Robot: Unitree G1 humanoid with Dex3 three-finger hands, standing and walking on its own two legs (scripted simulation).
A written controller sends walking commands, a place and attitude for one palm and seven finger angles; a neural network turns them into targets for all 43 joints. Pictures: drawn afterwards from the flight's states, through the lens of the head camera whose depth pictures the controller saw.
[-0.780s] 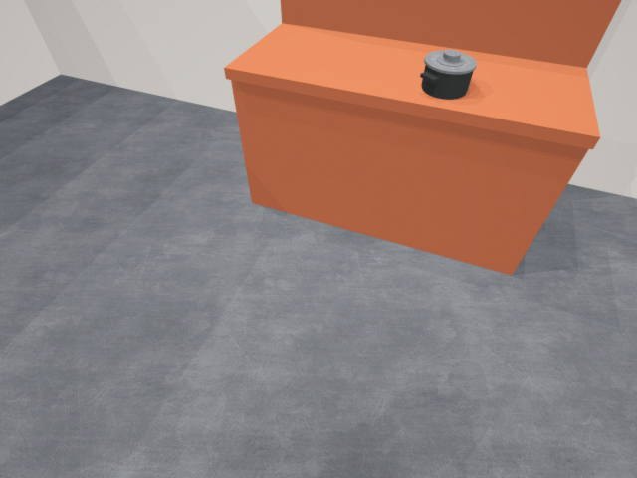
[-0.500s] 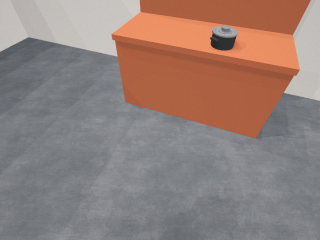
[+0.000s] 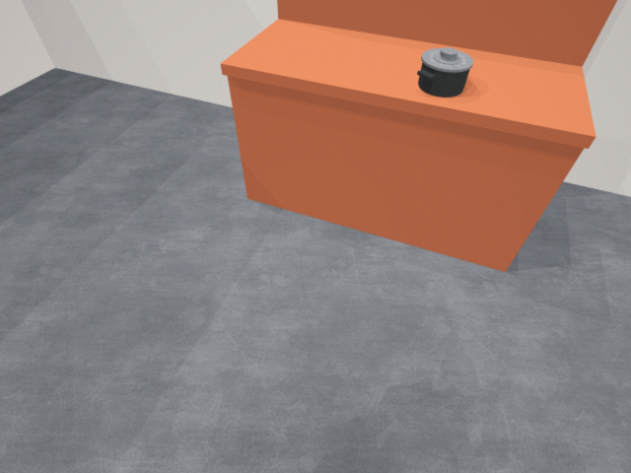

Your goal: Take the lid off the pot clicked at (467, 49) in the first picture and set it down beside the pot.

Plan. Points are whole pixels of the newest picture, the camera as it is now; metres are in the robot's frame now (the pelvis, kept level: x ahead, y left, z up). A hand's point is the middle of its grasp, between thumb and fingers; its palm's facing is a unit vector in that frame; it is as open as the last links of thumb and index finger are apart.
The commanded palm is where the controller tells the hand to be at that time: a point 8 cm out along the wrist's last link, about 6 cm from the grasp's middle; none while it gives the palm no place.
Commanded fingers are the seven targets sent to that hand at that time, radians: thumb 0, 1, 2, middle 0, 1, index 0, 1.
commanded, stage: look at it before walking up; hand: left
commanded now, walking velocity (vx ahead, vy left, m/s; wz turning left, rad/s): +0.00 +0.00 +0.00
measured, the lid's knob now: (448, 52) +1.27 -0.34 -0.01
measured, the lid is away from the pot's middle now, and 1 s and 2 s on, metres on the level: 0.00 0.00 0.00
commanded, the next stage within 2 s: walk to a spot facing it in 0.16 s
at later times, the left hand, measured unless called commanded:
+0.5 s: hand out of the picture +0.05 +0.21 -0.18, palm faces -0.07 -0.97 -0.25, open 7.4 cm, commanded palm none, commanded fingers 0.00 0.90 0.90 -0.20 -0.30 -0.20 -0.30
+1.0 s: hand (237, 460) +0.18 +0.13 -0.18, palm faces -0.18 -0.97 -0.17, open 7.4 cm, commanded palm none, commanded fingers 0.00 0.90 0.90 -0.20 -0.30 -0.20 -0.30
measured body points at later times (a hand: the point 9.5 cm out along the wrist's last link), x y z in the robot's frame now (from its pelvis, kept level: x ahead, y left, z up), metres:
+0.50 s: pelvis +0.03 +0.00 -0.01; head +0.02 -0.01 +0.44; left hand +0.05 +0.26 -0.16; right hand +0.04 -0.27 -0.16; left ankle -0.01 +0.13 -0.75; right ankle -0.01 -0.11 -0.73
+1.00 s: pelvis +0.20 -0.04 -0.01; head +0.22 -0.04 +0.44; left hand +0.19 +0.18 -0.16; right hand +0.24 -0.29 -0.15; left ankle +0.35 +0.06 -0.71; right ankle +0.06 -0.12 -0.75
